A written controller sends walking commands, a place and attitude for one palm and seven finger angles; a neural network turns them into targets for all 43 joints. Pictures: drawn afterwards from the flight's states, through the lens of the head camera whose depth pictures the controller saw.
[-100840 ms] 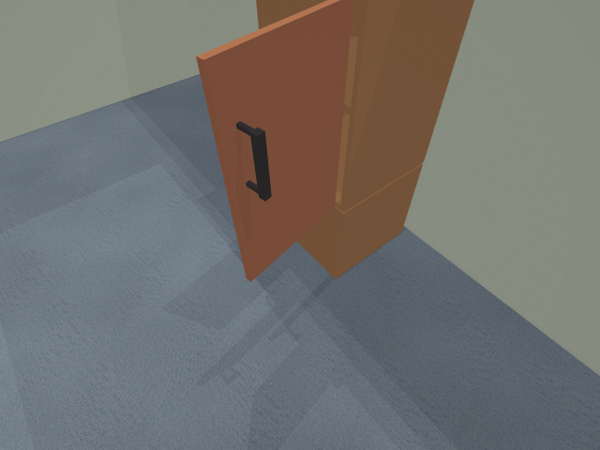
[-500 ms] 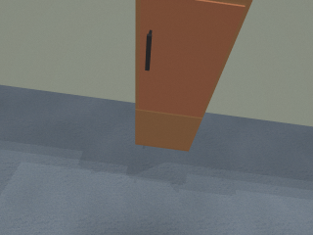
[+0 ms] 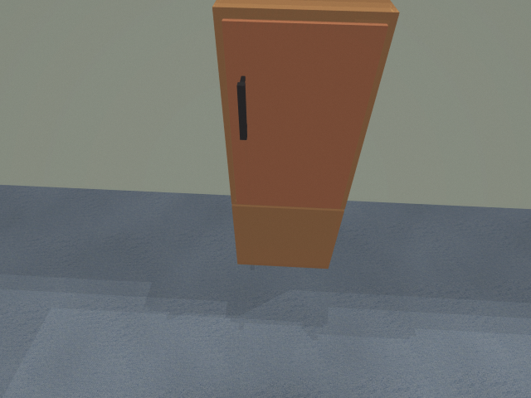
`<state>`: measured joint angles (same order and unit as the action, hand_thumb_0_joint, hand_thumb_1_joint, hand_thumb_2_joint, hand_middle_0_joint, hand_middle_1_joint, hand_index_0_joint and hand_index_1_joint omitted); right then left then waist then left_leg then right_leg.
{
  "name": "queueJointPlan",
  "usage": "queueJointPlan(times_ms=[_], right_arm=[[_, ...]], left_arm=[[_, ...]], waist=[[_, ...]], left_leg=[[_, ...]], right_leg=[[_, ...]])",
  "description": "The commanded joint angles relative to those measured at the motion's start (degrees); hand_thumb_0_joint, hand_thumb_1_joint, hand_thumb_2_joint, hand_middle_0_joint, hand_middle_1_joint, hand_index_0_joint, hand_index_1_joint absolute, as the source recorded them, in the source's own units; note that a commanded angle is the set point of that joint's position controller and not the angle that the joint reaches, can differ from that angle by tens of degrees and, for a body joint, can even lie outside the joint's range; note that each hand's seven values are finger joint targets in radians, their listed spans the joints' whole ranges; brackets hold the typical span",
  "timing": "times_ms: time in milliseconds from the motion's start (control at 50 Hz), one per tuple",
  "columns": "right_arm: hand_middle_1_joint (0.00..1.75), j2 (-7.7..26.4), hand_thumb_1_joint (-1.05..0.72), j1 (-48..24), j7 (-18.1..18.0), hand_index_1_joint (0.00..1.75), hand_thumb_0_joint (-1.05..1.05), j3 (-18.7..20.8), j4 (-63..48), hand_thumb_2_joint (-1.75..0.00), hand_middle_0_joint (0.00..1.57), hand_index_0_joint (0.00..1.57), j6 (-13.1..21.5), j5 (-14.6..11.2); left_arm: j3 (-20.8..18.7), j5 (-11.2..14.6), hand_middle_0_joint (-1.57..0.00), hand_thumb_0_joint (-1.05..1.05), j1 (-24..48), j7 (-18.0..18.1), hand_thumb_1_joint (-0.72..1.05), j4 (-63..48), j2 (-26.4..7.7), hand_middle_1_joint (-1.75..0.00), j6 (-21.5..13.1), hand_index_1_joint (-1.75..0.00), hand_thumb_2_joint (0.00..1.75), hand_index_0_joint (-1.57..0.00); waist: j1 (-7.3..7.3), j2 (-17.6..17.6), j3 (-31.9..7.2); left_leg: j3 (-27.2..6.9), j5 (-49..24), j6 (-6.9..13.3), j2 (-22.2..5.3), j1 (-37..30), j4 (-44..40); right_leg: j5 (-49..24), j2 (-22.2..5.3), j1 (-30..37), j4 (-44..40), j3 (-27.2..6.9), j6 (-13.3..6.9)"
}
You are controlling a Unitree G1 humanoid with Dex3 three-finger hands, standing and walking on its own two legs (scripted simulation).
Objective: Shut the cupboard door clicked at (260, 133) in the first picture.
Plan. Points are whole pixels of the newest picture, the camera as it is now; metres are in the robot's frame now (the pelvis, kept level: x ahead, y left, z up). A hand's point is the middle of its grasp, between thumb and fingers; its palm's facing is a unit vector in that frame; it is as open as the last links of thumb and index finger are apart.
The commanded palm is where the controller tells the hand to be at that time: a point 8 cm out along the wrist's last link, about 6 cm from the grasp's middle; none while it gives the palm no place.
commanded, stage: let the arm hang, fingers relaxed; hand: left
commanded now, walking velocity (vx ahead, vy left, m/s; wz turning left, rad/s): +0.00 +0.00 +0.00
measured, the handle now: (243, 108) +0.78 +0.10 +0.04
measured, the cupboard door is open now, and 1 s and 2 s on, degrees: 0 0 0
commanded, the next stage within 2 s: look to check the result in 0.24 s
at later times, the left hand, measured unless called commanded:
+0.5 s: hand out of the picture -0.05 +0.15 -0.18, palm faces +0.06 -0.98 -0.17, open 7.4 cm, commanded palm none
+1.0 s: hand out of the picture -0.02 +0.13 -0.18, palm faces +0.06 -0.99 -0.14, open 7.4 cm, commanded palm none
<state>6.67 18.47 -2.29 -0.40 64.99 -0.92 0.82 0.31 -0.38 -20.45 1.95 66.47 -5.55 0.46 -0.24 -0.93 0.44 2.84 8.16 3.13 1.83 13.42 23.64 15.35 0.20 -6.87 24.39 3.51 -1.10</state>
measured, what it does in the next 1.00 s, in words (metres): stands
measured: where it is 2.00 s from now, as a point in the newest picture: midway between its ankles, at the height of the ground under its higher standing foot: outside the picture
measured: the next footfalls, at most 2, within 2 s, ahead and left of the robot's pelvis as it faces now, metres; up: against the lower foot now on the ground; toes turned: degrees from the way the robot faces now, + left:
none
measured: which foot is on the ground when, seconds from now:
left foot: down 0.00-1.00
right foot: down 0.00-1.00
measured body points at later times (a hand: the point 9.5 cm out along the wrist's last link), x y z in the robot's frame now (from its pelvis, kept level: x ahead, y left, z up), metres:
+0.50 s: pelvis +0.00 -0.01 +0.00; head +0.00 -0.01 +0.45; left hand -0.05 +0.20 -0.16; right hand -0.03 -0.21 -0.17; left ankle +0.05 +0.08 -0.74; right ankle -0.02 -0.11 -0.74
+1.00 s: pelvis +0.01 -0.01 +0.00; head +0.01 -0.01 +0.45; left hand -0.02 +0.18 -0.16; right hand -0.01 -0.22 -0.16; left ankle +0.05 +0.08 -0.74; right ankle -0.02 -0.11 -0.74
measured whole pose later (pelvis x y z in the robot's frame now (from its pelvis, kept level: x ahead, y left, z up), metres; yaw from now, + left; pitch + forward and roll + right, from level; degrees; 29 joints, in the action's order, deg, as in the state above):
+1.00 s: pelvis +0.01 -0.01 +0.00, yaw +0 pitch -2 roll +0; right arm 6.4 17.5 -2.5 -0.4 65.1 -0.6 0.7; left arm 0.1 -0.2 -19.5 2.4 66.0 -5.2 -0.3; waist -0.3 -0.2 1.9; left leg 2.3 9.4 1.9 0.8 12.7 24.1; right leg 15.8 1.3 -5.3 23.1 3.8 -2.2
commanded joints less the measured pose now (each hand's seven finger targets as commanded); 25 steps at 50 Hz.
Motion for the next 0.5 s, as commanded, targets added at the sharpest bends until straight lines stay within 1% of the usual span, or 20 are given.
queueJointPlan(times_ms=[0, 20, 40, 120, 140, 180, 200, 220, 240, 280, 400, 440, 480], right_arm=[[0.3, 4.8, -0.9, 4.0, -0.6, 0.3, 0.0, 0.8, -1.2, -0.9, 0.2, 0.2, 1.0, 0.2], [0.3, 4.7, -0.9, 4.1, -0.6, 0.3, 0.0, 0.9, -1.2, -0.9, 0.2, 0.2, 0.9, 0.2], [0.3, 5.0, -0.9, 4.4, -0.6, 0.3, 0.0, 0.9, -1.2, -0.9, 0.2, 0.2, 0.9, 0.1], [0.3, 4.1, -0.9, 4.9, -0.6, 0.3, 0.0, 0.9, -1.1, -0.9, 0.2, 0.2, 1.0, 0.2], [0.3, 4.3, -0.9, 5.0, -0.6, 0.3, 0.0, 0.9, -1.2, -0.9, 0.2, 0.2, 1.0, 0.1], [0.3, 4.1, -0.9, 5.3, -0.6, 0.3, 0.0, 0.9, -1.1, -0.9, 0.2, 0.2, 0.8, 0.2], [0.3, 4.0, -0.9, 5.5, -0.6, 0.3, 0.0, 0.9, -1.1, -0.9, 0.2, 0.2, 0.8, 0.2], [0.3, 4.0, -0.9, 5.5, -0.6, 0.3, 0.0, 0.9, -1.1, -0.9, 0.2, 0.2, 0.9, 0.2], [0.3, 4.3, -0.9, 5.3, -0.6, 0.3, 0.0, 1.0, -1.4, -0.9, 0.2, 0.2, 0.8, 0.1], [0.3, 4.1, -0.9, 5.6, -0.6, 0.3, 0.0, 1.0, -1.3, -0.9, 0.2, 0.2, 0.9, 0.2], [0.3, 4.2, -0.9, 5.4, -0.6, 0.3, 0.0, 0.9, -1.3, -0.9, 0.2, 0.2, 0.7, 0.1], [0.3, 4.7, -0.9, 5.0, -0.5, 0.3, 0.0, 1.0, -1.5, -0.9, 0.2, 0.2, 0.7, 0.0], [0.3, 4.2, -0.9, 5.1, -0.5, 0.3, 0.0, 0.9, -1.2, -0.9, 0.2, 0.2, 0.7, 0.1]], left_arm=[[-1.5, -0.3, -0.2, 0.0, -6.1, 0.3, 0.9, -0.4, -5.0, -0.3, -0.5, -0.3, 0.9, -0.2], [-1.5, -0.2, -0.2, 0.0, -6.0, 0.4, 0.9, -0.5, -4.9, -0.3, -0.5, -0.3, 0.9, -0.2], [-1.6, -0.3, -0.2, 0.0, -6.1, 0.4, 0.9, -0.6, -5.1, -0.3, -0.6, -0.3, 0.9, -0.2], [-1.6, -0.2, -0.2, 0.0, -5.8, 0.4, 0.9, -0.7, -4.3, -0.3, -0.7, -0.3, 0.9, -0.2], [-1.7, -0.2, -0.2, 0.0, -6.0, 0.5, 0.9, -0.8, -4.6, -0.3, -0.7, -0.3, 0.9, -0.2], [-1.6, -0.2, -0.2, 0.0, -5.6, 0.4, 0.9, -0.8, -4.4, -0.3, -0.6, -0.3, 0.9, -0.2], [-1.7, -0.2, -0.2, 0.0, -5.6, 0.5, 0.9, -0.9, -4.4, -0.3, -0.6, -0.3, 0.9, -0.2], [-1.8, -0.2, -0.2, 0.0, -5.6, 0.4, 0.9, -0.9, -4.3, -0.3, -0.6, -0.3, 0.9, -0.2], [-1.8, -0.2, -0.2, 0.0, -6.0, 0.5, 0.9, -0.9, -4.5, -0.3, -0.6, -0.3, 0.9, -0.2], [-1.7, -0.2, -0.2, 0.0, -5.5, 0.5, 0.9, -0.9, -4.4, -0.3, -0.7, -0.3, 0.9, -0.2], [-1.6, -0.2, -0.2, 0.0, -5.7, 0.5, 0.9, -0.8, -4.5, -0.3, -0.7, -0.3, 0.9, -0.2], [-1.6, -0.2, -0.2, 0.0, -6.2, 0.5, 0.9, -0.7, -4.7, -0.3, -0.8, -0.3, 0.9, -0.2], [-1.4, -0.1, -0.2, 0.0, -5.9, 0.5, 0.9, -0.6, -4.6, -0.3, -0.9, -0.3, 0.9, -0.2]], waist=[[0.17, 0.6, 6.6], [0.11, 0.3, 6.9], [0.14, 0.8, 6.9], [-0.04, 0.4, 6.8], [0.03, 0.4, 6.8], [-0.14, 0.0, 7.8], [-0.23, 0.1, 7.7], [-0.19, -0.8, 7.6], [0.02, -0.4, 7.0], [-0.25, 0.3, 6.5], [-0.27, 0.9, 7.2], [-0.17, 0.9, 6.8], [-0.36, 1.6, 6.5]], left_leg=[[-9.0, 7.2, 0.2, -7.1, 1.2, -7.0], [-9.0, 7.5, 0.1, -7.0, 1.2, -7.0], [-8.9, 7.0, 0.1, -7.0, 1.2, -6.7], [-8.4, 4.9, 0.0, -6.7, 0.8, -5.9], [-8.2, 4.9, 0.0, -6.8, 0.4, -5.5], [-8.5, 7.0, -0.1, -6.8, 1.4, -6.0], [-8.6, 7.2, -0.1, -6.8, 1.5, -6.1], [-8.7, 7.1, -0.1, -6.9, 1.6, -6.3], [-8.9, 6.9, 0.0, -7.0, 1.1, -6.0], [-8.8, 6.2, 0.0, -7.0, 0.8, -5.9], [-8.4, 6.1, -0.1, -6.9, 0.6, -5.6], [-8.1, 5.0, -0.1, -6.9, -0.7, -5.0], [-7.7, 4.0, -0.2, -6.8, -0.8, -4.5]], right_leg=[[1.5, -5.3, -6.4, -5.9, -5.8, -2.2], [1.9, -5.3, -6.8, -6.0, -5.9, -2.2], [1.8, -5.2, -6.8, -6.1, -5.8, -2.2], [0.8, -5.6, -6.6, -6.4, -6.1, -2.4], [1.3, -5.5, -7.0, -6.5, -5.9, -2.4], [2.6, -5.5, -7.6, -6.6, -6.0, -2.4], [2.6, -5.3, -7.4, -6.5, -6.0, -2.4], [2.0, -5.3, -7.2, -6.3, -6.1, -2.4], [2.0, -5.2, -7.1, -6.3, -5.9, -2.4], [1.4, -5.2, -6.6, -6.3, -6.1, -2.4], [2.1, -5.3, -7.4, -6.9, -6.3, -2.4], [2.2, -5.5, -7.9, -7.1, -6.3, -2.4], [1.7, -5.8, -7.5, -7.4, -6.4, -2.4]])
